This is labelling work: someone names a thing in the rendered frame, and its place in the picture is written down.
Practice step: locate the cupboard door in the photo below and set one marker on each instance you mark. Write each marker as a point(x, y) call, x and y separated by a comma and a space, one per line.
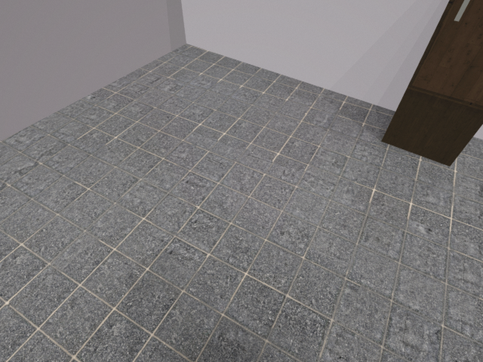
point(454, 65)

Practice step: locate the handle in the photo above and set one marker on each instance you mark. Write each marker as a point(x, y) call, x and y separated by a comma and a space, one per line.
point(461, 10)

